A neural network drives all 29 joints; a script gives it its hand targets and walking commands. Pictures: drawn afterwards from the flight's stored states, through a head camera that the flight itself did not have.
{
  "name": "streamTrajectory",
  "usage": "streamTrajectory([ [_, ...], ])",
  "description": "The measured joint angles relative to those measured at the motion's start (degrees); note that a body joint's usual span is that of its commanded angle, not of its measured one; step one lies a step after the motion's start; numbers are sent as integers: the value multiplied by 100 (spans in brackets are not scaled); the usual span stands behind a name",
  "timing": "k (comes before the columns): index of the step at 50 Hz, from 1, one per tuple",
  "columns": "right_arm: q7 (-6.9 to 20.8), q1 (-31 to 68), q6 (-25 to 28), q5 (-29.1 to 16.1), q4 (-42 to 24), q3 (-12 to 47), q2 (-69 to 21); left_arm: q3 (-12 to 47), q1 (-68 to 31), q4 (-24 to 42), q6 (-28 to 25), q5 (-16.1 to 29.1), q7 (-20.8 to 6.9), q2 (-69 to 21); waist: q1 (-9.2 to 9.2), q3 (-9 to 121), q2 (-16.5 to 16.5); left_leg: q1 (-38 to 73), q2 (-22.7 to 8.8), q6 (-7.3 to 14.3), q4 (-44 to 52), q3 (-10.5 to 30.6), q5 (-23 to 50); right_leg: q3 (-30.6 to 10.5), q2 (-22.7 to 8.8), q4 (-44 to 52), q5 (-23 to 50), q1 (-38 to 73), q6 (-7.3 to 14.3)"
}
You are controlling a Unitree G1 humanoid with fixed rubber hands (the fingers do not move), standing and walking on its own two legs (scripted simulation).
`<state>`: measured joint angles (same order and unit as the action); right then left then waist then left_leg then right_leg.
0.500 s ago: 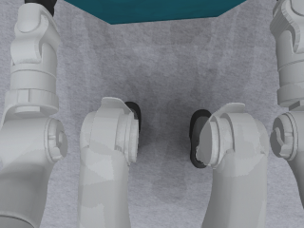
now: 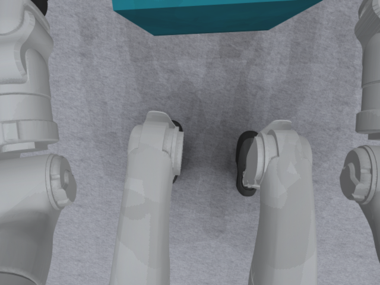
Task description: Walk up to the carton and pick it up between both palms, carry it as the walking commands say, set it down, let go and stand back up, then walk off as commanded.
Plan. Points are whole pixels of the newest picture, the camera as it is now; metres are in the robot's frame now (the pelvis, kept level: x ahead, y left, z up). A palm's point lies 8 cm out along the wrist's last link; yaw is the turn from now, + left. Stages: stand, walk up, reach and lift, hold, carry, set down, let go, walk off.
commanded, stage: set down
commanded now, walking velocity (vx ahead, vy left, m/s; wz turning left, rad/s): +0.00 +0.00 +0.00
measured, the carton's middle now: out of the picture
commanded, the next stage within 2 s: let go in 0.74 s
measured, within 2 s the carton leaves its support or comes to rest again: neither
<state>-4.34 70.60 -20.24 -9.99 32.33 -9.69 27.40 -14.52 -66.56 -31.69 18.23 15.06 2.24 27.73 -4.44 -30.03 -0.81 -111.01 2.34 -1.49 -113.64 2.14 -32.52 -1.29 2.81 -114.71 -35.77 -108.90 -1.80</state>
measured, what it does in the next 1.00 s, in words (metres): rises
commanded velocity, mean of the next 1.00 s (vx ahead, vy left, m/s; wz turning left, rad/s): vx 0.00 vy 0.00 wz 0.00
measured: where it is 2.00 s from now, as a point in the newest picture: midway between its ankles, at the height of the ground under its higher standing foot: (207, 169)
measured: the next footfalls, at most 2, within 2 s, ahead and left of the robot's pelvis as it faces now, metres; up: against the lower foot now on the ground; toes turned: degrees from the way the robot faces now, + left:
none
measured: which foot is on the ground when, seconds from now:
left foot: down 0.00-1.00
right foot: down 0.00-1.00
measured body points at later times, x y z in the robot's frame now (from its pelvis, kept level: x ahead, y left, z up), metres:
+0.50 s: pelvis +0.00 +0.00 +0.12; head +0.36 +0.03 +0.37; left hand +0.51 +0.29 +0.00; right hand +0.56 -0.19 +0.00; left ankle +0.12 +0.12 -0.41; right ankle +0.10 -0.12 -0.41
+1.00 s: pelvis +0.02 +0.00 +0.21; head +0.38 +0.04 +0.48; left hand +0.49 +0.29 +0.07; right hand +0.54 -0.19 +0.07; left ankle +0.12 +0.12 -0.41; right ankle +0.10 -0.12 -0.41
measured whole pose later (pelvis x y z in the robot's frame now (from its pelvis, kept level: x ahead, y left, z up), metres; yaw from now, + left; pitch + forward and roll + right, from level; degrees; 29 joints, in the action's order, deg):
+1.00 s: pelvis +0.02 +0.00 +0.21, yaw +0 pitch +25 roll -2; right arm -1.9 58.5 -19.2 -7.8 28.3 -11.0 24.6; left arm -12.2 -55.1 -26.5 18.4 9.2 -2.3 27.7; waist -4.0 -30.1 0.6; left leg -71.6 1.2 -0.8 -67.0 4.0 -20.2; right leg -1.5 3.0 -66.1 -21.9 -69.1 -1.3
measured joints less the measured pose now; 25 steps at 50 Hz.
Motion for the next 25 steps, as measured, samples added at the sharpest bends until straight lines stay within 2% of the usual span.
streamTrajectory([
  [3, 6, -208, -55, 44, -294, -44, 17, 37, 172, 348, 59, 134, -40, 6, -17, -6, -20, 225, 6, 22, 308, 21, 69, 8, -8, 335, 71, 244, -12],
  [8, 84, -223, -246, -144, -572, -33, 90, 114, 95, 506, 315, 215, -28, 110, -19, -8, 34, 573, -6, 38, 767, 53, 210, 18, 6, 830, 239, 599, -20],
  [15, 255, 2, -346, -130, -211, -125, 313, 2, -107, 462, 500, 99, -46, 70, -40, 2, 94, 1126, -2, 22, 1511, 90, 463, 22, -5, 1577, 502, 1144, 3],
  [20, 312, -75, -403, -234, -189, -153, 353, 46, -17, 351, 561, 124, -116, 189, -12, 0, 100, 1515, -4, 7, 2074, 129, 644, 38, -14, 2138, 689, 1526, 34],
  [25, 277, -300, -563, -421, -781, 36, 380, 167, 235, 982, 748, 213, -130, 224, 1, -12, 68, 1969, -25, -3, 2613, 169, 789, 51, -1, 2698, 856, 1981, 54],
])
